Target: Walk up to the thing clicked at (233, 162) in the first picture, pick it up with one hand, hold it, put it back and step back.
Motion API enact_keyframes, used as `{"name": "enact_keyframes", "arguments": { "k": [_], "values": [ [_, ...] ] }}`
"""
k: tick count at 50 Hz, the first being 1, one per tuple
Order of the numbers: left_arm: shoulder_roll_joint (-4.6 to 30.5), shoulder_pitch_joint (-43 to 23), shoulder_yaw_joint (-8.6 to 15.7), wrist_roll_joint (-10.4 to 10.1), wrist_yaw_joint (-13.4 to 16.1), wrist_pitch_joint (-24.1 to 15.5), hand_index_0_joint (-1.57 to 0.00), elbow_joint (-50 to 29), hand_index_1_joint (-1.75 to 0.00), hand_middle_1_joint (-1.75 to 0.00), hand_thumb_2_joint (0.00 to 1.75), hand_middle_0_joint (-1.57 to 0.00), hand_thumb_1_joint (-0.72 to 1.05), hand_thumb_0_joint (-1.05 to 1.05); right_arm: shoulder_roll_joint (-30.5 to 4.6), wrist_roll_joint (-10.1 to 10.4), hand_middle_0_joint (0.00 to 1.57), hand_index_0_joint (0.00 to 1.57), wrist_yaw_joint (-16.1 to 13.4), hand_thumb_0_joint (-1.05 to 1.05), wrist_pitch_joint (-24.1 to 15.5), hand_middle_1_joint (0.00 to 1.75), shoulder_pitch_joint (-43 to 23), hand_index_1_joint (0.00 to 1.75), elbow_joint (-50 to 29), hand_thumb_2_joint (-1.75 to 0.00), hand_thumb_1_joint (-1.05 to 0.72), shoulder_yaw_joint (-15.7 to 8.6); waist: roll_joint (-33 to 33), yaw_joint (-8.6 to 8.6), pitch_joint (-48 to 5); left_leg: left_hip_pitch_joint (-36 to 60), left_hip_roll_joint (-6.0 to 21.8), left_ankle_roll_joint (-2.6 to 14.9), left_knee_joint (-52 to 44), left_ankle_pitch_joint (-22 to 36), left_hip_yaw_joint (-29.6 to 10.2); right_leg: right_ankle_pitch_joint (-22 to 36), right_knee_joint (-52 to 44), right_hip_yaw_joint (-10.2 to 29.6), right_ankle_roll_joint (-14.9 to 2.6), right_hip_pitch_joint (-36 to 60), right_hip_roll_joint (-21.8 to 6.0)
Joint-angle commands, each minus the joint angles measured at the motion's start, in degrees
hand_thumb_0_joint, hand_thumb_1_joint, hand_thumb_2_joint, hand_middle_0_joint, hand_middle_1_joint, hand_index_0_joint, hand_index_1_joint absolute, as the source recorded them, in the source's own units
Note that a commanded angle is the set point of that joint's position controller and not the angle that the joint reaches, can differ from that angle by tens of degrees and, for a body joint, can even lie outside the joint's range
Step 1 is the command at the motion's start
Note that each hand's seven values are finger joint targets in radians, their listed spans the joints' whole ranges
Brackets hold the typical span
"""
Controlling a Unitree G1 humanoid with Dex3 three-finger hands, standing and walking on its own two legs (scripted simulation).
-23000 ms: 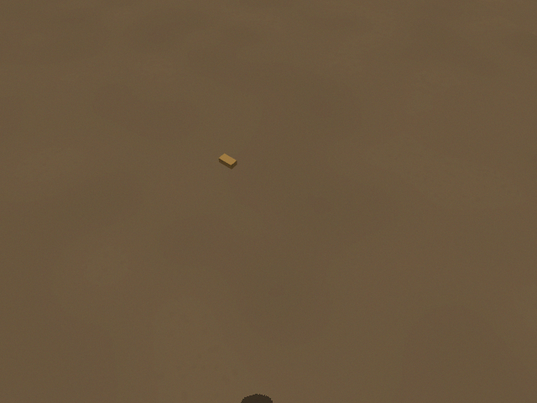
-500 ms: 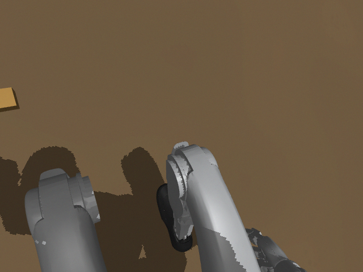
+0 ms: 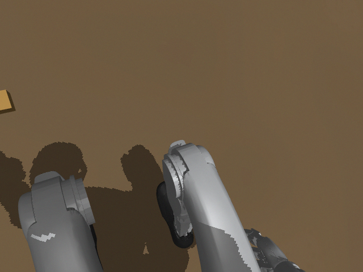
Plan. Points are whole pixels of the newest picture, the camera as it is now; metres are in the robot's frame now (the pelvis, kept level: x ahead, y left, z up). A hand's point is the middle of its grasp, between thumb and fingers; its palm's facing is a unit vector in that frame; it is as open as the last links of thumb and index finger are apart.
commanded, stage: close in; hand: left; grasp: from above
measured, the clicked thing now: out of the picture +0.50 +0.32 -0.31
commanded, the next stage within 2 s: rest palm in 0.16 s
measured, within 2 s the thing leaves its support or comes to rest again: neither
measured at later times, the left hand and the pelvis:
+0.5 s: hand out of the picture +0.47 +0.32 -0.24, palm faces -0.47 -0.09 -0.88, open 12.9 cm; pelvis +0.00 +0.01 -0.01, yaw -2 degrees
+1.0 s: hand out of the picture +0.47 +0.32 -0.27, palm faces -0.48 -0.14 -0.87, open 13.9 cm; pelvis +0.00 +0.01 -0.02, yaw -4 degrees
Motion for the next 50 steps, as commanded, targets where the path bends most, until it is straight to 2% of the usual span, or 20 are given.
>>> {"name": "enact_keyframes", "arguments": {
  "k": [1,6,7,11,15,16,20,24,25,30,34,39,40,41,42,43,44,46,47,50],
  "values": [
    [12.76,-17.97,0.39,0.61,2.28,-3.15,-0.35,-8.25,-0.77,-0.81,0.73,-0.32,-0.23,0.0,-16.13,-0.74,0.2,0.2,-0.69,0.0,0.25,0.3,13.21,0.3,0.37,-0.89,-0.9,-5.05,23.44,-2.1,-39.56,30.18,0.93,3.12,-12.18,10.95,6.78,14.73,-13.47,-5.93,-4.84,21.64,0.97],
    [11.51,-16.55,-0.98,2.33,4.72,-4.49,-0.32,-3.72,-0.8,-0.85,0.73,-0.27,-0.25,0.0,-16.54,-1.41,0.2,0.2,-0.42,0.0,0.67,0.3,11.85,0.3,0.11,-0.89,-0.9,-4.45,24.8,-2.01,-37.11,32.3,1.01,2.92,-12.96,11.18,6.06,14.64,-12.5,-7.08,-5.07,18.23,1.11],
    [12.17,-18.03,-0.7,2.42,5.35,-4.74,-0.32,-3.68,-0.8,-0.85,0.74,-0.27,-0.26,0.0,-16.94,-1.48,0.2,0.2,-0.39,0.0,0.53,0.3,11.74,0.3,0.01,-0.89,-0.9,-4.37,25.16,-2.9,-35.5,31.83,1.02,2.8,-12.84,11.18,5.92,14.44,-12.27,-7.42,-5.21,17.21,1.0],
    [14.28,-19.86,0.56,4.26,8.59,-4.8,-0.31,-3.89,-0.81,-0.85,0.77,-0.28,-0.25,0.0,-17.17,-1.9,0.2,0.2,-0.18,0.0,-0.05,0.3,11.17,0.3,-0.12,-0.89,-0.9,-3.83,26.89,-2.53,-36.97,33.91,1.16,2.8,-12.47,13.32,5.95,16.67,-11.39,-7.46,-5.04,17.84,1.08],
    [14.88,-21.03,1.0,5.54,11.68,-4.27,-0.28,-1.58,-0.8,-0.83,0.76,-0.25,-0.27,0.0,-17.69,-2.65,0.2,0.2,0.09,0.0,-1.01,0.3,10.34,0.3,-0.47,-0.9,-0.89,-3.3,28.0,-4.0,-36.75,33.92,1.44,2.61,-12.6,12.66,5.5,16.31,-10.95,-8.08,-5.0,17.09,1.22],
    [13.6,-19.74,0.29,5.76,12.24,-3.77,-0.27,1.54,-0.82,-0.85,0.77,-0.24,-0.28,0.0,-17.59,-2.6,0.2,0.2,0.15,0.0,-1.3,0.3,10.08,0.3,-0.36,-0.9,-0.89,-3.25,27.01,-4.27,-35.1,33.18,1.41,2.73,-12.4,11.8,5.54,15.86,-10.88,-8.02,-5.04,15.96,1.27],
    [13.97,-19.77,-0.12,5.93,14.32,-2.5,-0.23,5.64,-0.85,-0.88,0.8,-0.2,-0.33,0.0,-18.09,-3.17,0.2,0.2,0.31,0.0,-2.74,0.3,10.08,0.3,-0.21,-0.9,-0.89,-2.4,25.67,-5.6,-31.46,29.89,1.45,2.92,-11.96,8.93,5.52,14.07,-11.25,-8.11,-4.88,15.75,1.48],
    [16.89,-21.51,0.43,5.17,15.7,-1.52,-0.22,5.39,-0.86,-0.89,0.82,-0.19,-0.35,0.0,-18.86,-3.26,0.2,0.2,0.33,0.0,-3.99,0.3,9.09,0.3,-0.89,-0.9,-0.9,-1.42,26.91,-5.45,-33.84,30.43,1.81,2.9,-11.33,8.79,5.18,14.1,-10.79,-8.21,-4.91,16.65,1.66],
    [15.44,-19.64,-0.19,4.96,15.7,-1.11,-0.22,7.72,-0.87,-0.9,0.82,-0.19,-0.35,0.0,-18.8,-3.57,0.2,0.2,0.47,0.0,-4.53,0.3,9.19,0.3,-0.76,-0.9,-0.9,-1.22,25.29,-5.96,-32.25,29.52,1.77,3.15,-10.86,7.85,5.26,13.48,-10.88,-8.06,-4.81,16.6,1.81],
    [17.45,-19.6,0.49,4.19,16.04,-0.59,-0.2,6.73,-0.89,-0.91,0.84,-0.17,-0.38,0.0,-19.52,-3.77,0.2,0.2,0.87,0.0,-6.2,0.3,8.89,0.3,-1.07,-0.9,-0.9,-0.39,26.37,-6.29,-33.01,30.14,2.01,2.99,-10.27,8.45,4.85,14.05,-10.3,-8.43,-4.74,17.86,1.99],
    [19.38,-19.14,1.46,3.44,16.71,-0.21,-0.17,4.28,-0.9,-0.92,0.86,-0.15,-0.42,0.0,-19.75,-3.97,0.2,0.2,1.41,0.0,-7.0,0.3,8.85,0.3,-0.63,-0.9,-0.9,0.42,28.63,-5.56,-35.61,32.17,2.39,2.59,-9.55,12.77,4.72,17.67,-9.55,-8.59,-4.73,20.51,2.32],
    [19.64,-17.02,2.09,2.79,16.38,0.43,-0.15,5.93,-0.91,-0.91,0.89,-0.15,-0.45,0.0,-20.58,-4.16,0.2,0.2,2.19,0.0,-7.55,0.3,8.36,0.3,-1.43,-0.9,-0.9,0.74,28.09,-6.05,-33.05,30.31,2.5,2.63,-9.0,13.42,4.37,18.22,-9.17,-9.02,-4.67,20.66,2.4],
    [21.06,-16.47,3.32,2.63,16.51,0.41,-0.15,6.37,-0.91,-0.92,0.88,-0.14,-0.45,0.0,-20.7,-4.33,0.2,0.2,2.29,0.0,-7.46,0.3,8.47,0.3,-1.2,-0.9,-0.9,0.77,28.01,-5.8,-31.78,29.17,2.52,2.63,-9.27,12.47,4.3,17.37,-9.4,-9.08,-4.79,20.57,2.44],
    [20.04,-15.64,2.44,2.49,16.19,0.4,-0.14,6.41,-0.92,-0.92,0.9,-0.13,-0.47,0.0,-20.57,-4.22,0.2,0.2,2.32,0.0,-7.51,0.3,7.67,0.3,-1.75,-0.9,-0.9,0.89,27.27,-5.34,-31.54,29.07,2.58,2.64,-9.05,12.0,4.22,16.86,-9.4,-9.15,-4.81,19.7,2.57],
    [18.89,-15.91,1.65,2.23,15.7,0.45,-0.12,6.31,-0.93,-0.92,0.92,-0.13,-0.49,0.0,-20.69,-4.33,0.2,0.2,2.53,0.0,-7.72,0.3,8.01,0.3,-1.92,-0.9,-0.9,1.01,27.48,-6.42,-30.99,29.52,2.63,2.75,-8.65,12.55,4.24,17.49,-9.55,-9.15,-4.56,20.11,2.6],
    [19.79,-15.55,2.27,2.14,15.72,0.31,-0.13,6.86,-0.93,-0.93,0.91,-0.12,-0.48,0.0,-20.99,-4.38,0.2,0.2,2.49,0.0,-7.71,0.3,7.92,0.3,-1.37,-0.9,-0.9,0.87,26.74,-6.24,-30.7,28.94,2.75,2.82,-8.65,11.54,4.0,16.73,-9.65,-9.19,-4.57,19.94,2.74],
    [18.61,-16.62,0.89,2.14,15.35,-0.08,-0.13,4.8,-0.93,-0.93,0.91,-0.12,-0.48,0.0,-20.85,-4.51,0.2,0.2,2.66,0.0,-7.88,0.3,7.85,0.3,-2.16,-0.9,-0.9,1.17,27.12,-6.68,-31.21,29.09,2.71,2.85,-8.5,12.37,4.06,17.81,-9.85,-9.16,-4.38,21.06,2.76],
    [22.5,-14.39,4.16,1.92,15.72,-0.32,-0.12,6.43,-0.94,-0.94,0.93,-0.12,-0.49,0.0,-21.63,-4.5,0.2,0.2,2.51,0.0,-7.55,0.3,9.04,0.3,-0.96,-0.9,-0.9,0.73,26.14,-6.1,-31.24,28.63,2.8,2.89,-8.47,12.24,3.87,17.72,-9.97,-9.25,-4.36,22.28,2.64],
    [20.83,-14.47,3.56,1.74,15.27,-0.7,-0.11,6.46,-0.94,-0.94,0.92,-0.11,-0.5,0.0,-21.81,-4.59,0.2,0.2,2.62,0.0,-7.53,0.3,9.01,0.3,-1.68,-0.9,-0.9,0.52,25.43,-6.58,-30.01,28.31,2.69,2.72,-8.35,11.97,3.63,16.88,-9.71,-9.56,-4.55,20.97,2.48],
    [20.17,-15.35,2.83,2.0,14.8,-1.86,-0.11,5.58,-0.95,-0.95,0.94,-0.11,-0.5,0.0,-21.47,-4.91,0.2,0.2,2.74,0.0,-7.19,0.3,8.48,0.3,-1.53,-0.9,-0.9,0.89,26.87,-7.41,-30.31,30.47,3.05,2.39,-8.68,12.8,2.79,17.15,-9.39,-10.16,-4.63,20.77,2.58]
  ]
}}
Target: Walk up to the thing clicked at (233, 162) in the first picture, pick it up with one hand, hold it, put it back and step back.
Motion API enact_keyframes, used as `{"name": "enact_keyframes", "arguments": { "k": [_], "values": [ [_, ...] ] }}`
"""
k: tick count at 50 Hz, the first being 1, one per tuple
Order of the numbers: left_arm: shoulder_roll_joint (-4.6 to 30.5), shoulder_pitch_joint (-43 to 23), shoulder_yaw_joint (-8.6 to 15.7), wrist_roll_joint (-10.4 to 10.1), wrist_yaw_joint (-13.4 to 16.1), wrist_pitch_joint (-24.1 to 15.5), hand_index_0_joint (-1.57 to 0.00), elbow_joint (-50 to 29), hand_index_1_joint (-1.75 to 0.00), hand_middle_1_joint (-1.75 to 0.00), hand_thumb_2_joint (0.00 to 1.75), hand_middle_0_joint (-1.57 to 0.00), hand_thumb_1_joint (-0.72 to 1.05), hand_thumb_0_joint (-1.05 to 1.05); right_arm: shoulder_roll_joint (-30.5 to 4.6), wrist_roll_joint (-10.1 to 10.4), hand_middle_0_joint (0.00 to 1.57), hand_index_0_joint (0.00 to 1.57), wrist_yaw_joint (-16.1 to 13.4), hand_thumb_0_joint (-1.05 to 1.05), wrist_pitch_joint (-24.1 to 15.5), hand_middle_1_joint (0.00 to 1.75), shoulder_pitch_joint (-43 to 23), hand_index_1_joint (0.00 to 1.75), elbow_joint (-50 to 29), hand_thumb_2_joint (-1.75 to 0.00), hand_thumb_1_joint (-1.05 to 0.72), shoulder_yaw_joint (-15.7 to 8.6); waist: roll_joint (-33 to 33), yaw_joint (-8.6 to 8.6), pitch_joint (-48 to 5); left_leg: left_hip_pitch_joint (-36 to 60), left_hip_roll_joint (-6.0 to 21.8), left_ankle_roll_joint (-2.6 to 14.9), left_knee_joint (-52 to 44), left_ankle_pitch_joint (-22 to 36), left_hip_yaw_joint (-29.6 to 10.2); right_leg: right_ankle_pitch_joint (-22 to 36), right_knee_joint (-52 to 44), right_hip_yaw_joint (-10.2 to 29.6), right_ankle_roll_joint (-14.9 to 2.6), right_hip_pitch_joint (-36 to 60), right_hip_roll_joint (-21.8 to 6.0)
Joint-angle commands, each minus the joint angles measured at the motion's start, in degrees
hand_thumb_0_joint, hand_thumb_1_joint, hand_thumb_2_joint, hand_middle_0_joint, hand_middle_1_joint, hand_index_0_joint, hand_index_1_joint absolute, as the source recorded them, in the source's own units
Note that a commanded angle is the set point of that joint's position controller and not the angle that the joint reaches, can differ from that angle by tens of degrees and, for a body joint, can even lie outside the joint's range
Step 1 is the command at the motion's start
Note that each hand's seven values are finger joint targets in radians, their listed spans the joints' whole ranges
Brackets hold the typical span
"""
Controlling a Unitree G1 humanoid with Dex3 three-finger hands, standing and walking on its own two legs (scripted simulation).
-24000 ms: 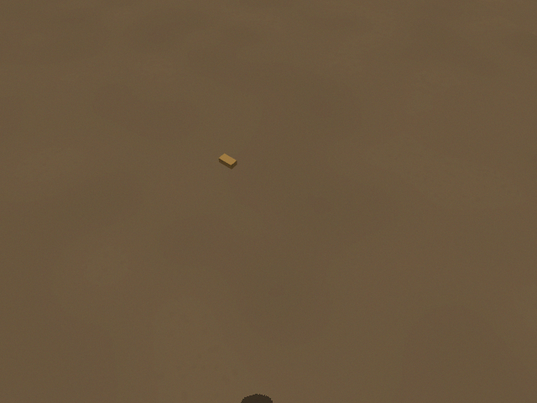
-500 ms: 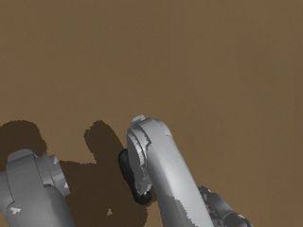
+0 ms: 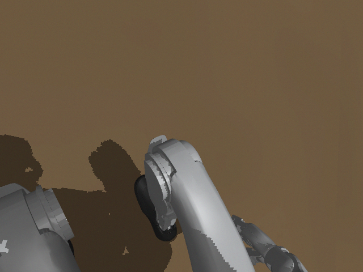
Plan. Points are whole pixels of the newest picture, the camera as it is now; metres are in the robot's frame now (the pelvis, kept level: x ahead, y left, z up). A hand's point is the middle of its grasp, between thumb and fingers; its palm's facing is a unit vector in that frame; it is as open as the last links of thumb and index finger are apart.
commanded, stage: rest palm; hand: left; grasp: from above
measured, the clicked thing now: out of the picture +0.47 +0.35 -0.29
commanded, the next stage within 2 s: close in 0.90 s
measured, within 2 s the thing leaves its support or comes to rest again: neither
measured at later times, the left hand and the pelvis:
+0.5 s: hand out of the picture +0.44 +0.33 -0.26, palm faces -0.45 -0.14 -0.89, open 14.3 cm; pelvis +0.00 +0.00 +0.00, yaw -1 degrees
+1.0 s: hand out of the picture +0.44 +0.34 -0.27, palm faces -0.48 -0.17 -0.86, open 14.3 cm; pelvis +0.00 +0.00 +0.00, yaw -1 degrees
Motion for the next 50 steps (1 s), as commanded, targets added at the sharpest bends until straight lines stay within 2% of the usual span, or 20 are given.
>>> {"name": "enact_keyframes", "arguments": {
  "k": [1,2,4,9,10,12,15,20,26,27,29,33,35,37,38,39,42,45,46,50],
  "values": [
    [11.84,-13.9,-0.42,-0.51,1.55,-1.63,-0.1,-6.62,-0.96,-0.96,0.93,-0.1,-0.5,0.0,-19.19,-0.38,0.2,0.2,-0.35,0.0,0.4,0.3,12.2,0.3,0.94,-0.9,-0.9,-5.48,32.12,-3.28,-35.96,31.63,2.5,1.69,-13.95,14.89,6.14,17.39,-10.88,-7.66,-5.38,20.01,0.9],
    [12.31,-14.09,-0.44,-0.63,1.65,-2.06,-0.1,-7.7,-0.96,-0.96,0.94,-0.1,-0.51,0.0,-18.82,-0.39,0.2,0.2,-0.37,0.0,0.47,0.3,11.66,0.3,1.01,-0.9,-0.9,-5.4,32.11,-2.64,-37.09,31.78,2.57,1.86,-14.03,14.42,6.27,17.4,-11.27,-7.46,-5.18,20.93,1.15],
    [12.63,-14.25,-0.87,-0.58,1.94,-2.74,-0.08,-6.89,-0.98,-0.97,0.96,-0.09,-0.53,0.0,-18.48,-0.35,0.2,0.2,-0.34,0.0,0.46,0.3,11.06,0.3,1.05,-0.9,-0.9,-4.81,30.73,-2.8,-36.02,29.48,2.51,2.2,-13.26,12.68,6.6,16.71,-11.9,-7.12,-4.97,21.22,1.22],
    [12.06,-14.66,-2.3,0.67,3.55,-3.88,-0.06,-7.47,-0.99,-0.97,0.99,-0.08,-0.55,0.0,-19.07,-0.88,0.2,0.2,-0.32,0.0,0.6,0.3,10.7,0.3,1.84,-0.9,-0.9,-4.91,33.23,-2.71,-37.98,32.82,2.84,1.76,-13.21,15.73,6.27,19.04,-11.4,-7.61,-4.94,21.54,1.53],
    [12.8,-17.54,-2.28,0.72,4.11,-4.24,-0.06,-10.57,-0.99,-0.98,0.98,-0.07,-0.55,0.0,-19.16,-0.67,0.2,0.2,-0.34,0.0,0.54,0.3,10.53,0.3,1.46,-0.9,-0.9,-4.78,34.79,-2.3,-39.2,34.04,2.79,1.4,-13.87,16.53,6.09,19.21,-10.95,-7.97,-5.19,21.06,1.31],
    [10.67,-14.06,-3.12,1.41,4.71,-3.44,-0.06,-5.23,-0.99,-0.99,0.98,-0.07,-0.55,0.0,-19.12,-1.14,0.2,0.2,0.14,0.0,0.21,0.3,10.26,0.3,2.12,-0.9,-0.9,-4.79,35.05,-2.61,-35.97,34.83,2.98,1.13,-13.7,17.37,5.82,19.21,-9.84,-8.58,-5.3,18.57,1.24],
    [11.07,-13.55,-3.3,2.09,6.18,-2.81,-0.05,-3.01,-0.99,-0.98,0.99,-0.06,-0.55,0.0,-19.6,-1.14,0.2,0.2,0.34,0.0,-0.18,0.3,9.91,0.3,1.54,-0.9,-0.9,-4.29,33.25,-3.27,-33.9,31.91,2.87,1.38,-13.51,16.59,6.04,19.72,-10.36,-8.29,-5.11,19.27,1.38],
    [11.73,-14.4,-2.95,1.28,7.95,-1.09,-0.07,-2.07,-1.01,-1.02,0.95,-0.06,-0.53,0.0,-19.72,-1.52,0.2,0.2,0.33,0.0,-0.82,0.3,8.92,0.3,0.78,-0.9,-0.9,-4.06,32.81,-3.02,-33.09,30.54,2.96,1.4,-15.14,12.54,6.06,16.85,-11.32,-8.18,-5.34,19.3,1.58],
    [13.45,-14.47,-1.9,0.04,7.54,0.78,-0.06,-1.4,-1.01,-1.0,0.98,-0.07,-0.55,0.0,-21.02,-0.92,0.2,0.2,0.55,0.0,-2.31,0.3,9.3,0.3,-0.18,-0.9,-0.9,-3.86,30.29,-4.07,-32.97,29.52,3.15,1.87,-14.23,10.63,5.55,15.67,-11.49,-7.71,-4.86,19.84,1.49],
    [12.52,-17.43,-3.32,-0.81,7.36,0.43,-0.06,-4.74,-1.0,-0.99,0.98,-0.07,-0.55,0.0,-20.51,-0.7,0.2,0.2,0.5,0.0,-2.67,0.3,8.53,0.3,-0.24,-0.9,-0.9,-3.57,31.67,-3.65,-34.25,30.11,3.2,1.74,-14.23,11.28,5.67,16.17,-11.5,-7.58,-4.95,19.69,1.47],
    [15.18,-15.69,-1.2,-1.21,7.42,0.81,-0.06,-2.49,-1.01,-1.0,0.98,-0.08,-0.55,0.0,-21.19,-0.75,0.2,0.2,0.35,0.0,-2.9,0.3,9.23,0.3,0.08,-0.9,-0.9,-3.49,31.07,-3.94,-34.33,29.52,3.27,1.89,-14.11,10.32,5.58,15.43,-11.99,-7.62,-4.82,20.71,1.42],
    [14.52,-15.3,-1.66,-1.21,6.29,0.56,-0.06,-3.75,-1.01,-1.0,0.98,-0.07,-0.56,0.0,-21.19,-0.97,0.2,0.2,0.49,0.0,-3.0,0.3,9.93,0.3,0.27,-0.9,-0.9,-3.49,33.5,-4.1,-34.79,31.24,3.38,1.4,-14.54,12.3,5.45,16.67,-11.59,-7.9,-5.02,21.54,1.42],
    [17.35,-15.28,0.15,-1.35,6.25,0.52,-0.05,-5.24,-1.01,-0.98,0.99,-0.07,-0.57,0.0,-21.04,-0.63,0.2,0.2,0.41,0.0,-2.58,0.3,10.2,0.3,0.55,-0.9,-0.9,-3.1,34.52,-2.97,-37.3,32.83,3.52,1.16,-14.33,15.34,5.11,18.84,-11.03,-8.08,-5.09,22.66,1.41],
    [14.49,-13.88,-1.42,-1.69,5.5,0.62,-0.05,-3.93,-1.01,-0.99,0.99,-0.07,-0.57,0.0,-20.72,-0.8,0.2,0.2,0.6,0.0,-2.4,0.3,9.44,0.3,0.36,-0.91,-0.9,-3.27,34.9,-3.44,-36.23,32.75,3.6,1.15,-13.82,16.46,5.4,19.77,-10.94,-7.93,-5.12,22.6,1.5],
    [14.94,-14.06,-0.79,-1.72,5.4,0.43,-0.05,-4.13,-1.01,-0.98,1.0,-0.07,-0.57,0.0,-20.75,-0.93,0.2,0.2,0.68,0.0,-2.29,0.3,10.37,0.3,1.08,-0.91,-0.9,-2.98,34.29,-3.8,-35.87,32.37,3.6,1.18,-13.52,16.93,5.15,20.03,-10.7,-8.37,-4.95,22.01,1.4],
    [13.88,-12.49,-1.6,-1.46,5.04,0.45,-0.05,-2.93,-1.01,-0.99,0.99,-0.07,-0.57,0.0,-20.66,-1.13,0.2,0.2,0.71,0.0,-1.98,0.3,10.39,0.3,1.01,-0.9,-0.9,-3.06,34.12,-4.14,-35.26,32.34,3.51,1.22,-13.9,17.35,5.34,20.35,-11.23,-8.25,-5.0,22.78,1.68],
    [14.26,-12.26,-1.38,-2.34,4.18,-0.07,-0.05,-3.12,-1.01,-0.99,0.99,-0.07,-0.56,0.0,-20.23,-1.17,0.2,0.2,0.66,0.0,-1.5,0.3,10.2,0.3,0.67,-0.9,-0.9,-2.5,32.75,-3.61,-34.6,30.94,3.55,1.5,-13.54,16.9,5.37,20.08,-11.79,-8.32,-4.85,22.87,1.7],
    [12.69,-12.57,-3.5,-2.26,3.31,-0.96,-0.06,-4.27,-1.01,-1.0,0.99,-0.07,-0.55,0.0,-20.92,-1.27,0.2,0.2,0.67,0.0,-1.27,0.3,10.4,0.3,0.77,-0.9,-0.9,-3.17,32.66,-3.92,-32.28,30.23,3.33,1.65,-13.7,15.27,5.96,19.18,-12.28,-7.74,-4.87,22.89,1.7],
    [13.55,-11.38,-2.32,-2.51,3.32,-1.02,-0.06,-2.91,-1.02,-1.0,0.99,-0.07,-0.55,0.0,-20.5,-1.33,0.2,0.2,0.71,0.0,-1.28,0.3,10.69,0.3,0.59,-0.9,-0.9,-2.58,31.3,-3.71,-32.88,29.73,3.28,1.79,-13.43,15.31,5.78,19.34,-12.34,-7.96,-4.75,23.54,1.74],
    [14.78,-13.02,-2.05,-2.28,4.43,-2.99,-0.07,-4.84,-1.01,-1.0,0.99,-0.08,-0.53,0.0,-20.91,-1.55,0.2,0.2,0.34,0.0,-0.74,0.3,10.01,0.3,0.1,-0.9,-0.9,-2.44,30.78,-3.76,-35.29,30.8,3.53,1.95,-13.42,14.59,5.34,18.83,-12.61,-8.31,-4.59,24.37,1.84]
  ]
}}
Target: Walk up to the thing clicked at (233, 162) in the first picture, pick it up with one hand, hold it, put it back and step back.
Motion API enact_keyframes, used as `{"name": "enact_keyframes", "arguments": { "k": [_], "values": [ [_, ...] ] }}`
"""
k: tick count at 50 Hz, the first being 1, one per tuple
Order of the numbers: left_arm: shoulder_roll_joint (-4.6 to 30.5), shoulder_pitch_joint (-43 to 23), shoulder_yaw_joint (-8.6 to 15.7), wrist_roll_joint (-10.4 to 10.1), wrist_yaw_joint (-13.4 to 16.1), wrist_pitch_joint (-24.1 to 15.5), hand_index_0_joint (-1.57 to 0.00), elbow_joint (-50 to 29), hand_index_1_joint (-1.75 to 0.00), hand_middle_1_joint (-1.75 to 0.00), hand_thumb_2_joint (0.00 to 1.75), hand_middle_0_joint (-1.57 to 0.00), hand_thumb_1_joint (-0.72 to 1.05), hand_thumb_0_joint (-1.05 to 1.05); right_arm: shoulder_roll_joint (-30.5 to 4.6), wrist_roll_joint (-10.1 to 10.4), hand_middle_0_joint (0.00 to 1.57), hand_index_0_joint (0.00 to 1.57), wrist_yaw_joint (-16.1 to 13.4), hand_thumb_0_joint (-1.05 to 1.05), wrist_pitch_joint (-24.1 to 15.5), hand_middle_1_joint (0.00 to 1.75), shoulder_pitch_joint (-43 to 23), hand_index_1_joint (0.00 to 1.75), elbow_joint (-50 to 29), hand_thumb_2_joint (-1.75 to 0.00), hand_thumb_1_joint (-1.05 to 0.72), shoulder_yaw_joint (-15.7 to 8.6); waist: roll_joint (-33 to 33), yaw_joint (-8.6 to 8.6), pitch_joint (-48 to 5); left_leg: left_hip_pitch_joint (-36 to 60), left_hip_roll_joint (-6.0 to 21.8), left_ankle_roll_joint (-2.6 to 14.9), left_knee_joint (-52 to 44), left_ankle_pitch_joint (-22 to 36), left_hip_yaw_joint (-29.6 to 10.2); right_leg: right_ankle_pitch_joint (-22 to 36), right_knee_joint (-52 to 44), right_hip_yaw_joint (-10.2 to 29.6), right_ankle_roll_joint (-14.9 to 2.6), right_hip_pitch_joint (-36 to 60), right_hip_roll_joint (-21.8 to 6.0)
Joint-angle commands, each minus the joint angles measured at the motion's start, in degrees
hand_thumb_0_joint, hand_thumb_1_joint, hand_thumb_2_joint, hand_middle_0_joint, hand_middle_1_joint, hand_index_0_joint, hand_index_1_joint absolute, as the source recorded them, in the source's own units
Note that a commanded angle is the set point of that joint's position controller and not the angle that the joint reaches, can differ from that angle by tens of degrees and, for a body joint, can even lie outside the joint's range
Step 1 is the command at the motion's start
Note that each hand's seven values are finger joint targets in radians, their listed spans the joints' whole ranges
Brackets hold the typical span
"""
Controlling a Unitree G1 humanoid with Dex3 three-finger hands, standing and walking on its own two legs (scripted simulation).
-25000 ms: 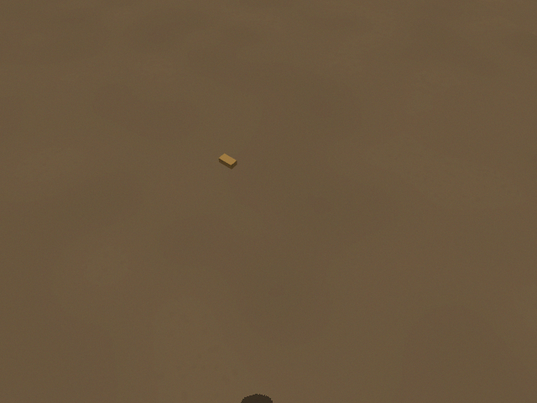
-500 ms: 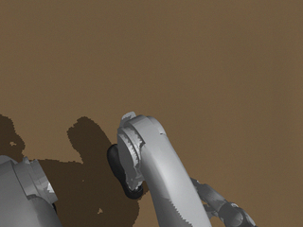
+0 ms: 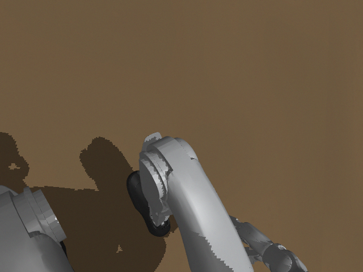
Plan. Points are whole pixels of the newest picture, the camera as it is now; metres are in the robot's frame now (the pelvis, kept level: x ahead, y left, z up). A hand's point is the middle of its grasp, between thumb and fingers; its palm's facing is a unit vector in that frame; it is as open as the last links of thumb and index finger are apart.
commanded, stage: close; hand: left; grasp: from above
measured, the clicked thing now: out of the picture +0.46 +0.36 -0.30
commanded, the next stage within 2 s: settle in 1.48 s
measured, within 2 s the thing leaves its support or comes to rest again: leaves its support in 1.92 s
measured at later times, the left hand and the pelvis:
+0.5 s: hand out of the picture +0.44 +0.35 -0.27, palm faces -0.46 -0.17 -0.87, open 12.8 cm; pelvis +0.00 +0.00 +0.00, yaw +0 degrees
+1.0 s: hand out of the picture +0.44 +0.35 -0.27, palm faces -0.45 -0.16 -0.88, open 10.2 cm; pelvis -0.01 +0.00 +0.00, yaw +0 degrees
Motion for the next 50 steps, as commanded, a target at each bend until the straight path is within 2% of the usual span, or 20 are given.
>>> {"name": "enact_keyframes", "arguments": {
  "k": [1,3,4,6,9,11,16,17,19,24,28,30,32,33,37,39,43,44,46,50],
  "values": [
    [12.26,-14.36,-0.03,0.09,3.17,-2.08,-0.1,-8.26,-0.99,-0.98,0.96,-0.1,-0.48,0.0,-19.51,-0.35,0.2,0.2,-0.8,0.0,0.18,0.3,11.46,0.3,1.03,-0.9,-0.89,-5.61,33.65,-3.37,-37.96,29.95,2.95,1.89,-13.66,15.54,6.93,18.47,-10.78,-6.99,-5.04,21.99,1.43],
    [12.12,-12.81,0.16,0.81,4.06,-2.04,-0.13,-4.83,-0.96,-0.95,0.94,-0.14,-0.43,0.0,-19.01,-0.32,0.2,0.2,-0.83,0.0,0.12,0.3,10.58,0.3,1.25,-0.9,-0.89,-5.0,33.27,-3.35,-36.2,28.85,3.0,1.68,-14.03,14.19,6.62,17.14,-10.29,-7.44,-5.27,20.31,1.44],
    [11.89,-15.08,-0.75,1.1,4.25,-2.44,-0.14,-8.52,-0.94,-0.93,0.94,-0.15,-0.44,0.0,-19.49,-0.35,0.2,0.2,-0.88,0.0,-0.09,0.3,10.19,0.3,0.84,-0.9,-0.89,-5.49,34.32,-3.55,-36.68,29.83,3.02,1.6,-13.98,14.45,6.84,17.35,-10.37,-7.27,-5.25,20.18,1.58],
    [13.04,-14.53,0.35,1.98,5.4,-1.95,-0.16,-5.55,-0.93,-0.93,0.92,-0.17,-0.4,0.0,-19.54,-0.49,0.2,0.2,-1.14,0.0,-0.01,0.3,10.31,0.3,1.48,-0.9,-0.89,-5.34,34.32,-3.47,-36.32,29.33,3.04,1.51,-14.17,13.58,6.71,16.83,-10.55,-7.46,-5.28,19.82,1.43],
    [12.04,-14.77,-0.63,2.53,6.27,-0.75,-0.18,-4.32,-0.91,-0.91,0.89,-0.18,-0.37,0.0,-19.61,-0.69,0.2,0.2,-1.23,0.0,-0.26,0.3,10.29,0.3,1.23,-0.9,-0.89,-5.43,33.7,-4.14,-35.16,28.51,3.13,1.6,-14.46,12.21,7.21,16.28,-11.3,-6.81,-5.24,20.05,1.67],
    [12.22,-16.28,-0.95,2.09,6.73,0.09,-0.19,-5.46,-0.91,-0.92,0.86,-0.19,-0.35,0.0,-19.53,-0.42,0.2,0.2,-1.51,0.0,-0.52,0.3,9.03,0.3,0.7,-0.9,-0.89,-5.57,33.88,-3.65,-35.16,28.44,3.09,1.49,-14.86,11.38,7.14,15.73,-11.41,-6.66,-5.39,19.58,1.44],
    [11.28,-16.42,-1.7,1.03,5.56,2.09,-0.23,-4.47,-0.88,-0.89,0.82,-0.22,-0.31,0.0,-20.07,-0.11,0.2,0.2,-1.25,0.0,-1.36,0.3,9.38,0.3,0.51,-0.9,-0.89,-6.03,34.67,-4.39,-34.64,28.89,3.17,1.28,-15.24,12.01,6.39,15.99,-10.61,-7.02,-5.36,17.86,1.18],
    [12.08,-13.78,-0.94,1.2,5.25,2.9,-0.24,-1.2,-0.87,-0.89,0.81,-0.22,-0.3,0.0,-20.12,-0.1,0.2,0.2,-1.26,0.0,-1.14,0.3,10.38,0.3,1.01,-0.9,-0.89,-5.75,32.94,-4.64,-34.72,28.8,3.2,1.45,-15.22,12.11,6.28,16.19,-10.94,-6.83,-5.24,19.17,1.15],
    [12.73,-14.69,-0.34,0.67,4.34,3.12,-0.25,-2.89,-0.86,-0.87,0.78,-0.24,-0.27,0.0,-19.74,0.33,0.2,0.2,-0.97,0.0,-1.22,0.3,10.65,0.3,0.76,-0.9,-0.89,-5.46,33.79,-3.93,-35.26,28.96,3.13,1.52,-14.86,13.82,6.33,16.85,-10.51,-6.73,-5.22,18.89,1.0],
    [12.84,-14.63,-0.25,-1.09,2.75,2.21,-0.31,-5.33,-0.83,-0.85,0.73,-0.29,-0.2,0.0,-19.85,0.58,0.2,0.2,-1.28,0.0,-0.86,0.3,10.38,0.3,-0.11,-0.9,-0.89,-5.33,33.44,-3.72,-36.96,28.92,3.08,1.63,-14.8,13.71,6.65,17.09,-11.18,-6.7,-5.21,21.09,1.11],
    [12.33,-13.21,-0.43,-0.93,1.59,0.9,-0.36,-6.55,-0.78,-0.8,0.71,-0.34,-0.15,0.0,-19.04,0.33,0.2,0.2,-1.16,0.0,-0.38,0.3,10.29,0.3,0.48,-0.9,-0.89,-5.04,35.5,-3.41,-37.55,31.63,3.37,1.2,-14.9,16.56,6.17,18.11,-10.34,-7.18,-5.35,20.86,1.28],
    [13.72,-15.82,0.26,-0.17,1.71,0.31,-0.37,-10.24,-0.78,-0.82,0.66,-0.33,-0.11,0.0,-19.47,0.31,0.2,0.2,-1.11,0.0,-0.14,0.3,10.7,0.3,0.63,-0.9,-0.89,-5.18,38.51,-2.97,-40.19,34.08,3.38,0.9,-14.42,19.05,5.98,19.51,-9.72,-7.38,-5.54,20.23,1.02],
    [10.8,-12.01,-0.96,-0.53,1.46,0.47,-0.38,-5.75,-0.76,-0.8,0.65,-0.34,-0.11,0.0,-18.85,0.05,0.2,0.2,-0.87,0.0,0.06,0.3,10.87,0.3,1.21,-0.9,-0.89,-4.95,35.46,-3.73,-36.9,31.37,3.34,1.39,-13.96,18.77,6.57,20.05,-10.56,-7.2,-5.1,20.94,1.41],
    [10.27,-12.26,-1.67,-0.55,1.6,0.08,-0.38,-6.13,-0.75,-0.79,0.65,-0.35,-0.1,0.0,-18.87,0.14,0.2,0.2,-0.93,0.0,0.26,0.3,10.42,0.3,0.93,-0.9,-0.89,-4.81,33.78,-4.02,-35.9,29.46,3.31,1.56,-13.72,17.44,6.69,19.55,-11.07,-7.15,-5.05,21.03,1.55],
    [13.47,-14.5,-0.04,0.23,1.98,-0.58,-0.44,-8.21,-0.74,-0.78,0.62,-0.4,-0.01,0.0,-19.67,-0.04,0.2,0.2,-1.13,0.0,0.41,0.3,11.52,0.3,1.18,-0.9,-0.89,-5.22,35.26,-2.87,-35.69,29.09,3.02,1.56,-13.93,16.25,7.11,18.29,-11.06,-6.89,-5.39,20.38,1.41],
    [12.48,-11.25,-0.15,0.06,2.29,-0.67,-0.48,-4.07,-0.72,-0.76,0.6,-0.43,0.04,0.0,-18.89,-0.14,0.2,0.2,-1.06,0.0,0.49,0.3,10.61,0.3,0.62,-0.9,-0.89,-4.37,32.38,-3.15,-33.85,27.22,3.06,1.65,-14.48,13.94,6.82,16.39,-11.18,-7.12,-5.42,20.41,1.41],
    [13.0,-14.55,-0.58,0.88,2.9,-1.25,-0.52,-6.53,-0.68,-0.74,0.55,-0.47,0.09,0.0,-19.75,0.07,0.2,0.2,-1.47,0.0,0.01,0.3,9.94,0.3,0.22,-0.9,-0.89,-5.49,33.67,-3.22,-34.79,29.24,3.11,1.42,-15.47,11.07,6.22,14.17,-10.68,-7.22,-5.55,18.52,1.25],
    [13.85,-14.26,0.38,1.12,3.4,-1.21,-0.54,-5.98,-0.67,-0.73,0.54,-0.49,0.12,0.0,-19.9,-0.18,0.2,0.2,-1.42,0.0,0.07,0.3,10.44,0.3,0.61,-0.9,-0.89,-5.23,33.59,-3.21,-35.04,29.29,3.18,1.37,-15.37,11.61,5.8,14.59,-10.35,-7.68,-5.37,18.31,1.15],
    [13.34,-14.35,0.04,0.97,3.67,-1.26,-0.56,-5.94,-0.64,-0.7,0.51,-0.51,0.15,0.0,-20.09,-0.19,0.2,0.2,-1.25,0.0,-0.28,0.3,10.6,0.3,0.44,-0.9,-0.89,-4.95,33.07,-3.96,-35.16,29.16,3.18,1.46,-14.97,12.37,5.86,15.48,-10.34,-7.56,-5.16,18.83,1.05],
    [13.99,-15.65,0.04,1.33,4.34,-0.69,-0.62,-6.04,-0.62,-0.68,0.48,-0.56,0.21,0.0,-19.87,-0.11,0.2,0.2,-1.63,0.0,-0.58,0.3,10.56,0.3,0.66,-0.9,-0.89,-5.01,34.24,-3.85,-35.87,29.69,3.26,1.46,-14.47,13.44,6.56,16.58,-10.72,-7.11,-5.12,19.5,1.2]
  ]
}}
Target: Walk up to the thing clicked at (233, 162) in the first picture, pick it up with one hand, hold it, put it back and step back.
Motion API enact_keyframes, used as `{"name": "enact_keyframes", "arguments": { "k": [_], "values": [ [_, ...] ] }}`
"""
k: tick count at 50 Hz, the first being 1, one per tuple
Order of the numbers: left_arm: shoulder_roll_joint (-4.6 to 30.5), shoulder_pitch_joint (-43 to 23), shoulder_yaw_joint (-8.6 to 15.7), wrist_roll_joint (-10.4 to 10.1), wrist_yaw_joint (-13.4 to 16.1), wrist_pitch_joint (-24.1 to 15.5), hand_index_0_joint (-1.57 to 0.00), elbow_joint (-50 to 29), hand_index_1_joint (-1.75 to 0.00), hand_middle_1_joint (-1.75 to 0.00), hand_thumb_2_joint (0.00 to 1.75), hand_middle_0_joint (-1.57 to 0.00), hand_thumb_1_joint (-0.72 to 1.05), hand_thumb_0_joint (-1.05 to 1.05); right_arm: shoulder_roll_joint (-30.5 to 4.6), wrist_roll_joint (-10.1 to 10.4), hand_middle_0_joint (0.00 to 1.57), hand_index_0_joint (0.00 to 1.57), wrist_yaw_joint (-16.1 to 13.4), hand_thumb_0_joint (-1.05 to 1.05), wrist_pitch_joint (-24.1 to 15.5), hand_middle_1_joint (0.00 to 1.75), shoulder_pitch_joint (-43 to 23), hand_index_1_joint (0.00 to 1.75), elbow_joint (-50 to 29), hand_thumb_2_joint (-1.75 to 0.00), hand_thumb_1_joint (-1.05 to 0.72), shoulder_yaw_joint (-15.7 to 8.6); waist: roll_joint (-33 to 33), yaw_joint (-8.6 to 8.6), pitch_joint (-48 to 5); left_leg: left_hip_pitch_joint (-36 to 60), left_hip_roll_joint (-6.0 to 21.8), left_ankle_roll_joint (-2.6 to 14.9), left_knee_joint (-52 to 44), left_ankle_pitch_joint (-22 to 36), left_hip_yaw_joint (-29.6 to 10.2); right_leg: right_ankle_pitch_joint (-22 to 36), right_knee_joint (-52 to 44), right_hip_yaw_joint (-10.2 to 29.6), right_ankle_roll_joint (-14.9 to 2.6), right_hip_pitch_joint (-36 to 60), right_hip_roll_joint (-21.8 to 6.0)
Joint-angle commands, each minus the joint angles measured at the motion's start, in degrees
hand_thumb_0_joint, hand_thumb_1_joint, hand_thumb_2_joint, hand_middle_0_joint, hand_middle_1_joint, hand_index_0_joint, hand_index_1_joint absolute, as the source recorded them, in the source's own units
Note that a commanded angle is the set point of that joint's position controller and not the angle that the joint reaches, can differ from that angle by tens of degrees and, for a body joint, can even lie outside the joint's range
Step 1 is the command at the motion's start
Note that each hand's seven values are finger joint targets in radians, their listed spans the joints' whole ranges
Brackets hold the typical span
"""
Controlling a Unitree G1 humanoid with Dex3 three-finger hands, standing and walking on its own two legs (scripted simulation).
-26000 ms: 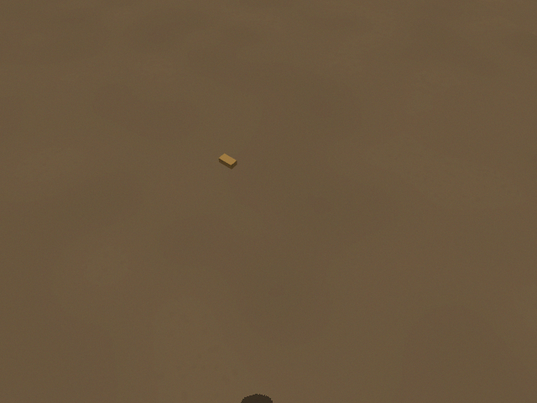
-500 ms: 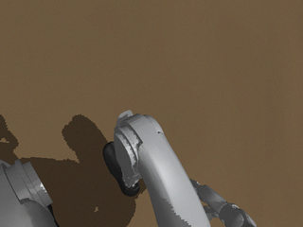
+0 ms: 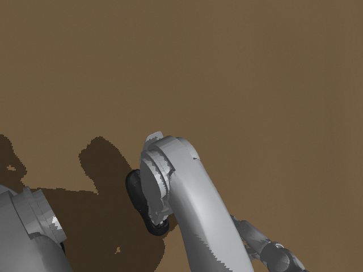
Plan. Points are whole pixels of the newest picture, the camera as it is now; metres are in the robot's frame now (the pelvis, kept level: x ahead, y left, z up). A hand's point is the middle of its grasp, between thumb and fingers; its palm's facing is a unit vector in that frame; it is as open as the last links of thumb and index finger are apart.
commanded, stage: close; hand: left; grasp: from above
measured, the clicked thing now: out of the picture +0.47 +0.36 -0.30
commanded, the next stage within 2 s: settle in 0.48 s
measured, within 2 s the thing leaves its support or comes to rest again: leaves its support in 0.92 s
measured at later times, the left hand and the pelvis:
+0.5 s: hand out of the picture +0.45 +0.35 -0.26, palm faces -0.44 -0.17 -0.88, open 7.8 cm; pelvis +0.00 +0.00 +0.00, yaw +0 degrees
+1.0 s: hand out of the picture +0.45 +0.37 -0.24, palm faces -0.41 -0.16 -0.90, open 7.5 cm; pelvis +0.01 +0.00 +0.00, yaw +0 degrees
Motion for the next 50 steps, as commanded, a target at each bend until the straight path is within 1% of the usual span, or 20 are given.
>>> {"name": "enact_keyframes", "arguments": {
  "k": [1,2,3,6,8,12,15,17,20,22,25,28,32,37,44,45,47,48,49,50],
  "values": [
    [11.88,-13.52,-0.11,-0.47,2.7,0.54,-0.63,-4.82,-0.61,-0.67,0.46,-0.57,0.23,0.0,-19.83,-0.23,0.2,0.2,-0.85,0.0,-0.24,0.3,11.0,0.3,1.29,-0.9,-0.89,-5.84,34.61,-4.48,-35.63,29.18,3.16,1.11,-14.63,11.72,6.43,15.17,-10.98,-7.07,-4.95,19.88,1.42],
    [12.49,-14.7,0.2,-0.82,2.67,0.51,-0.64,-6.73,-0.6,-0.66,0.45,-0.58,0.25,0.0,-19.94,0.12,0.2,0.2,-0.91,0.0,-0.38,0.3,11.16,0.3,1.78,-0.9,-0.89,-6.13,35.07,-3.82,-35.78,29.25,3.12,0.96,-14.52,12.08,6.36,15.31,-10.53,-7.16,-4.96,19.0,1.15],
    [12.08,-14.52,-0.76,-0.51,2.53,0.8,-0.65,-6.88,-0.59,-0.66,0.43,-0.58,0.26,0.0,-19.92,-0.02,0.2,0.2,-0.99,0.0,-0.47,0.3,10.58,0.3,1.01,-0.9,-0.89,-6.19,35.82,-4.16,-35.95,29.64,3.09,1.02,-14.38,12.16,6.78,15.61,-10.95,-6.65,-5.09,20.24,1.41],
    [13.02,-14.55,0.62,-1.08,2.47,1.49,-0.7,-6.67,-0.56,-0.64,0.38,-0.62,0.32,0.0,-20.12,0.16,0.2,0.2,-0.9,0.0,-0.39,0.3,11.61,0.3,1.75,-0.9,-0.89,-6.39,36.04,-3.69,-36.18,29.61,3.09,0.87,-14.9,12.68,6.46,15.62,-10.71,-7.05,-5.08,19.57,1.12],
    [11.52,-11.14,-0.08,-1.46,1.86,2.0,-0.73,-3.43,-0.56,-0.63,0.39,-0.66,0.37,0.0,-19.19,0.22,0.2,0.2,-0.82,0.0,-0.41,0.3,10.84,0.3,1.34,-0.9,-0.89,-5.66,33.59,-3.63,-34.72,28.36,3.09,1.11,-14.4,12.57,6.51,15.43,-10.8,-7.08,-4.93,19.51,1.25],
    [13.49,-12.96,0.71,-2.1,1.19,1.98,-0.79,-6.03,-0.53,-0.62,0.35,-0.7,0.44,0.0,-19.53,0.26,0.2,0.2,-1.07,0.0,0.07,0.3,11.03,0.3,1.54,-0.9,-0.89,-5.93,34.26,-2.92,-36.97,28.57,3.11,1.33,-13.93,13.74,6.95,16.51,-11.31,-6.66,-4.91,21.14,1.34],
    [11.69,-10.78,-0.26,-2.94,0.17,1.96,-0.84,-5.06,-0.51,-0.59,0.34,-0.76,0.5,0.0,-19.29,0.23,0.2,0.2,-1.05,0.0,0.4,0.3,11.17,0.3,1.32,-0.9,-0.89,-5.86,33.02,-3.68,-35.87,27.96,3.04,1.4,-14.38,13.08,6.94,15.97,-11.57,-6.55,-4.83,21.85,1.46],
    [13.65,-10.63,1.17,-2.29,-0.06,2.06,-0.89,-6.07,-0.49,-0.58,0.32,-0.8,0.56,0.0,-19.43,0.21,0.2,0.2,-0.94,0.0,0.55,0.3,11.74,0.3,1.28,-0.9,-0.89,-5.81,34.87,-2.54,-37.5,30.02,2.98,1.11,-14.71,15.06,6.58,16.93,-10.99,-6.89,-5.03,21.99,1.24],
    [11.74,-9.4,0.02,-2.72,-0.67,1.8,-0.95,-4.99,-0.48,-0.55,0.36,-0.89,0.63,0.0,-19.23,0.32,0.2,0.2,-1.04,0.0,1.03,0.3,10.95,0.3,0.84,-0.9,-0.89,-5.54,32.13,-3.44,-36.29,27.96,3.04,1.51,-14.0,14.23,6.82,16.74,-11.47,-6.78,-4.84,22.01,1.53],
    [13.37,-11.66,1.06,-2.69,-0.5,1.27,-1.0,-7.01,-0.47,-0.55,0.35,-0.92,0.69,0.0,-19.64,0.12,0.2,0.2,-1.24,0.0,1.23,0.3,11.26,0.3,1.1,-0.9,-0.89,-5.58,34.6,-3.06,-36.97,29.4,3.03,1.09,-14.74,14.32,6.39,16.22,-10.93,-7.01,-5.22,21.31,1.27],
    [12.09,-9.0,0.47,-2.41,-0.65,1.16,-1.05,-4.62,-0.46,-0.54,0.35,-0.98,0.76,0.0,-19.13,-0.14,0.2,0.2,-1.31,0.0,1.59,0.3,10.72,0.3,0.86,-0.9,-0.89,-5.32,33.03,-2.9,-35.09,27.69,2.99,1.21,-15.12,12.23,6.42,14.56,-11.18,-7.14,-5.16,21.13,1.54],
    [12.62,-11.21,0.32,-1.82,-0.99,0.79,-1.09,-6.34,-0.45,-0.52,0.34,-1.01,0.8,0.0,-19.83,0.03,0.2,0.2,-1.32,0.0,1.32,0.3,10.82,0.3,0.77,-0.9,-0.9,-5.77,34.3,-3.04,-32.78,27.45,2.81,0.97,-14.94,10.93,6.3,13.13,-10.77,-7.1,-5.5,18.09,1.19],
    [11.76,-9.39,-0.17,-1.78,-0.7,0.82,-1.17,-4.56,-0.44,-0.51,0.37,-1.1,0.83,0.0,-19.15,-0.35,0.2,0.2,-1.25,0.0,1.68,0.3,10.72,0.3,0.34,-0.9,-0.91,-5.08,32.12,-3.36,-34.73,28.02,2.97,1.28,-15.2,12.01,5.93,14.62,-10.93,-7.18,-4.94,20.53,1.4],
    [13.71,-10.54,1.19,-2.1,-0.72,1.49,-1.22,-6.33,-0.42,-0.47,0.39,-1.17,0.88,0.0,-19.35,-0.06,0.2,0.2,-1.49,0.0,1.6,0.3,10.97,0.3,0.55,-0.9,-0.91,-5.91,33.88,-2.29,-35.98,27.91,2.84,1.32,-15.16,10.91,6.71,13.74,-11.46,-6.55,-5.16,20.38,1.34],
    [14.31,-13.14,3.9,-1.84,-1.65,2.52,-1.28,-17.46,-0.37,-0.4,0.4,-1.25,0.94,0.0,-19.7,0.38,0.2,0.2,-1.15,0.0,2.1,0.3,11.56,0.3,0.33,-0.9,-0.91,-8.11,41.29,-0.08,-43.74,34.17,2.74,0.28,-15.55,17.44,6.51,17.1,-9.71,-6.97,-6.02,18.95,0.81],
    [13.78,-10.38,4.01,-1.36,-2.18,3.06,-1.28,-15.6,-0.37,-0.4,0.39,-1.24,0.93,0.0,-19.38,0.56,0.2,0.2,-0.95,0.0,2.12,0.3,11.86,0.3,0.49,-0.9,-0.91,-8.59,41.61,0.25,-43.08,34.42,2.67,0.3,-15.46,17.51,6.75,16.89,-9.77,-6.71,-6.1,18.54,0.79],
    [13.43,-10.73,4.62,-1.53,-2.9,3.33,-1.27,-17.97,-0.35,-0.38,0.39,-1.24,0.92,0.0,-19.32,0.71,0.2,0.2,-0.87,0.0,2.55,0.3,12.19,0.3,0.73,-0.9,-0.91,-9.38,41.26,0.57,-43.6,33.02,2.44,0.52,-15.36,17.14,7.7,17.03,-10.43,-6.26,-6.13,18.86,0.88],
    [10.89,-13.03,3.06,-1.83,-3.78,3.3,-1.27,-21.89,-0.35,-0.38,0.37,-1.24,0.92,0.0,-18.79,0.89,0.2,0.2,-0.55,0.0,2.49,0.3,12.11,0.3,0.24,-0.9,-0.9,-9.77,42.4,0.29,-44.55,33.95,2.35,0.39,-14.98,18.85,7.84,18.38,-10.33,-6.18,-6.17,18.72,0.76],
    [12.81,-9.86,5.11,-1.75,-4.17,3.99,-1.26,-19.38,-0.36,-0.39,0.4,-1.23,0.91,0.0,-18.74,0.91,0.2,0.2,-0.52,0.0,2.8,0.3,13.5,0.3,1.79,-0.9,-0.9,-10.26,41.97,0.5,-44.48,33.92,2.48,0.66,-15.12,18.34,8.13,18.21,-10.63,-5.71,-5.95,19.46,0.77],
    [9.16,-13.6,2.53,-2.48,-5.19,3.49,-1.25,-26.45,-0.35,-0.38,0.38,-1.22,0.91,0.0,-18.34,1.42,0.2,0.2,-0.34,0.0,2.76,0.3,12.45,0.3,0.43,-0.9,-0.9,-10.79,43.74,1.33,-46.02,34.48,2.16,0.26,-15.44,19.33,8.21,18.37,-10.22,-5.79,-6.43,17.76,0.54]
  ]
}}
